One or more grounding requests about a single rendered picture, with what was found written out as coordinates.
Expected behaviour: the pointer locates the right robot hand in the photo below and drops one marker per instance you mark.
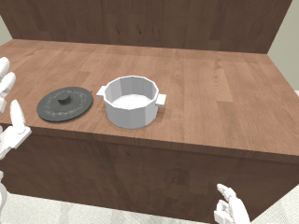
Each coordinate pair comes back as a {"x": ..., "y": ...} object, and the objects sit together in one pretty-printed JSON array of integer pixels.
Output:
[{"x": 232, "y": 212}]

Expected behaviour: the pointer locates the pot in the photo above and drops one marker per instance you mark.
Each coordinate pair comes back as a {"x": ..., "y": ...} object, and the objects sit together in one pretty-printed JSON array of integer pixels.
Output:
[{"x": 131, "y": 102}]

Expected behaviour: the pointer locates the knob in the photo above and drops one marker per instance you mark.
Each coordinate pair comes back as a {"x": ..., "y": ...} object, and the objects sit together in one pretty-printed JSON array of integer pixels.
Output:
[{"x": 63, "y": 98}]

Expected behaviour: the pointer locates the table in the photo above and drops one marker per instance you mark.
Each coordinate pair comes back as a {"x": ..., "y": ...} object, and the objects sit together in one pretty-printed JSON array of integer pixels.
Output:
[{"x": 229, "y": 116}]

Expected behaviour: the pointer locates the left robot hand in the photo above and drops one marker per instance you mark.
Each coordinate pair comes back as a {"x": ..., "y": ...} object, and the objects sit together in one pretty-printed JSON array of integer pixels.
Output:
[{"x": 14, "y": 135}]

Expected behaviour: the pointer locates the lid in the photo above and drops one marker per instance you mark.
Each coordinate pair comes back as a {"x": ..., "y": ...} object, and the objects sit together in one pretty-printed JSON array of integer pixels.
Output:
[{"x": 50, "y": 110}]

